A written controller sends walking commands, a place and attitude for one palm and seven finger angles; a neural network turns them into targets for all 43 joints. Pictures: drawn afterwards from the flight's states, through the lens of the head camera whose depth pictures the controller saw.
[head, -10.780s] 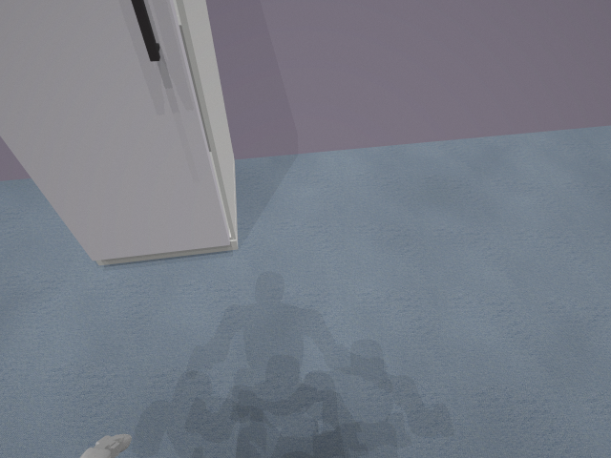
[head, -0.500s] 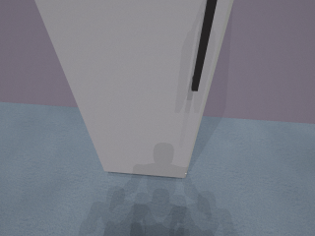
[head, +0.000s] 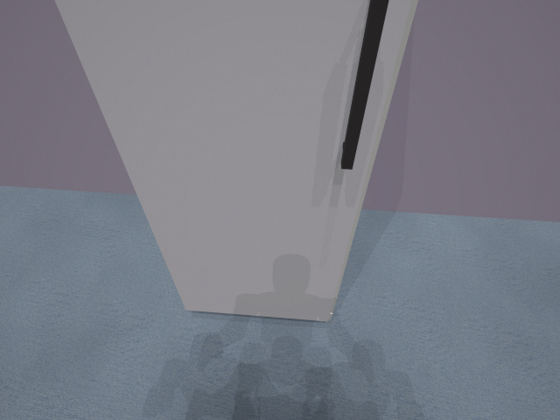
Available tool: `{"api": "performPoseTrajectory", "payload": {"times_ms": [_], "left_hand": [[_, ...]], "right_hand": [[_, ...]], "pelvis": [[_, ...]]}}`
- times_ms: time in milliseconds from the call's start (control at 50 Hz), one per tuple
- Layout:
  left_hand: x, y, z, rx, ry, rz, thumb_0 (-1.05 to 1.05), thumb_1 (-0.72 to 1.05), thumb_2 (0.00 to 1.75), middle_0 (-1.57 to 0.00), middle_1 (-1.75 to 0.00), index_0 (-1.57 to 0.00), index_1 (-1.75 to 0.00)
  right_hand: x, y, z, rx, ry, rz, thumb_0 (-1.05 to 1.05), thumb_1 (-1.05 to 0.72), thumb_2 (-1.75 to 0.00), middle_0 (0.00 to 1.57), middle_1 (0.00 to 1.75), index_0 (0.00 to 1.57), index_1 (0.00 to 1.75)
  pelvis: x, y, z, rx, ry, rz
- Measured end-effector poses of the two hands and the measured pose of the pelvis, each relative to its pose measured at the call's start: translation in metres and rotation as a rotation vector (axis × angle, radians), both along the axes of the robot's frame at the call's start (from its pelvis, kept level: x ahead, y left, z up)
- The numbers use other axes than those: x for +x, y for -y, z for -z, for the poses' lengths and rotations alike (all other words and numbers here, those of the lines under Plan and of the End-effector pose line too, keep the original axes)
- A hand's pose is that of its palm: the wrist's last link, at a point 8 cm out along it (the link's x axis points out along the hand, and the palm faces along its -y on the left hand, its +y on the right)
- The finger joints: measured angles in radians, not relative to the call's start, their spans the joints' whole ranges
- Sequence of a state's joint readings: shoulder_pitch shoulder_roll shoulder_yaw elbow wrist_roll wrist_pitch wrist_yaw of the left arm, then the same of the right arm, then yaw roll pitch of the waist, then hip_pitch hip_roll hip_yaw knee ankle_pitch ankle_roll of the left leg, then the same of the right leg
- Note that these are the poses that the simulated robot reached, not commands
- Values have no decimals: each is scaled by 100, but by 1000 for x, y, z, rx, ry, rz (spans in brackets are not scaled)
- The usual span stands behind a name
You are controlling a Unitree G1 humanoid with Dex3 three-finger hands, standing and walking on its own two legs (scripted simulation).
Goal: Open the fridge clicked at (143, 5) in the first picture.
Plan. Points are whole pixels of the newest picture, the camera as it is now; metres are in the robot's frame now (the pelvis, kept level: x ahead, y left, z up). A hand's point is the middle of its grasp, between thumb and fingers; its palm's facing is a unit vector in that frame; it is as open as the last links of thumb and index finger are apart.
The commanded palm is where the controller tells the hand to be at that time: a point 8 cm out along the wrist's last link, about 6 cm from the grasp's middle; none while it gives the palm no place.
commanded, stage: look again from close up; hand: right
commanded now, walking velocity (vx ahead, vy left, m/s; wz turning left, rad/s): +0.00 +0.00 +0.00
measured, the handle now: (359, 86) +0.55 -0.09 +0.22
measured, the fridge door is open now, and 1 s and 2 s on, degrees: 0 0 0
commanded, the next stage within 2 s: none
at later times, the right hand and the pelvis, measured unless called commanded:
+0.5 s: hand out of the picture +0.06 -0.23 -0.16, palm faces -0.04 +0.95 -0.30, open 7.4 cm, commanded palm none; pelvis +0.01 +0.00 +0.00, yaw +0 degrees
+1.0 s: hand out of the picture +0.07 -0.23 -0.16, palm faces -0.04 +0.95 -0.30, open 7.4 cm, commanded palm none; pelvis +0.02 +0.00 +0.00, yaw +0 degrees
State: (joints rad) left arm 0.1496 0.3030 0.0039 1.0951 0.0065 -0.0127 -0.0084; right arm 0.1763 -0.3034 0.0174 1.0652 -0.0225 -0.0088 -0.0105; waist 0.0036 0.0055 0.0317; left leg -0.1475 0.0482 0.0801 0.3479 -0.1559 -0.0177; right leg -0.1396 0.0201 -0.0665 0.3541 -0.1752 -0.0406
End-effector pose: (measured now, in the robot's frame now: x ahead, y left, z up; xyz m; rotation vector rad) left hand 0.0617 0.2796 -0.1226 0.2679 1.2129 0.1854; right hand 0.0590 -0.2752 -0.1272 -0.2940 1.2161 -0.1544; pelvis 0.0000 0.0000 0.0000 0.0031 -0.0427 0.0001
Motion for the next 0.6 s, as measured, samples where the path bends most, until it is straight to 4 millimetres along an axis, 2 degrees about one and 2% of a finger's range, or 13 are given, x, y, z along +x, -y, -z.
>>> {"api": "performPoseTrajectory", "payload": {"times_ms": [600], "left_hand": [[1,-2,1,0,-37,-1,1,91,90,-20,-30,-21,-30]], "right_hand": [[-5,-5,2,6,-46,15,1,-90,-90,20,30,20,30]], "pelvis": [[10,-4,-2,0,-5,1]]}}
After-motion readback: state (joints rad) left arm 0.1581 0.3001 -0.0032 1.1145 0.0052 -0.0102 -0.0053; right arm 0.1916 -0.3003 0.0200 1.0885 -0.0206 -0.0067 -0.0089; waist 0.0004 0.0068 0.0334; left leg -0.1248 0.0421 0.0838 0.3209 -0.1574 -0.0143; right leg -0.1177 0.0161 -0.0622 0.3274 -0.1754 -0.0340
